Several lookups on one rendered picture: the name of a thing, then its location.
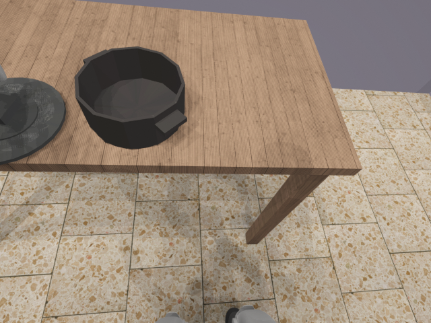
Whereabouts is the lid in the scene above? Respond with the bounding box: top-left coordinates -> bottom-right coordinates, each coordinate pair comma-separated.
0,77 -> 66,165

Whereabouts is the right robot foot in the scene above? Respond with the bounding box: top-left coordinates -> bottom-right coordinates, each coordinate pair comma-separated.
226,308 -> 239,323

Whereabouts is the knob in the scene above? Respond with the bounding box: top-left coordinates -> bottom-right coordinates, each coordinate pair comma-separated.
0,94 -> 22,125

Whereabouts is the left robot shin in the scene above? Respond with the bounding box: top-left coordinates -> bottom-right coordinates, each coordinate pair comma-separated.
165,312 -> 180,318

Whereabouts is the table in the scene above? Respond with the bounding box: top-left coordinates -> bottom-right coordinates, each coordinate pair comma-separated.
0,0 -> 362,244

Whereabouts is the pot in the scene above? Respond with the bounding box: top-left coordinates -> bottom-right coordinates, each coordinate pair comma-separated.
75,46 -> 187,149

